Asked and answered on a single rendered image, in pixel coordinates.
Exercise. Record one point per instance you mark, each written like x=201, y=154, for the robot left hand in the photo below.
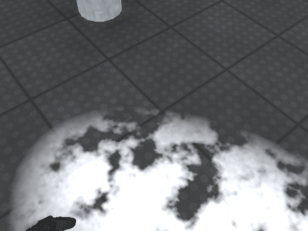
x=53, y=224

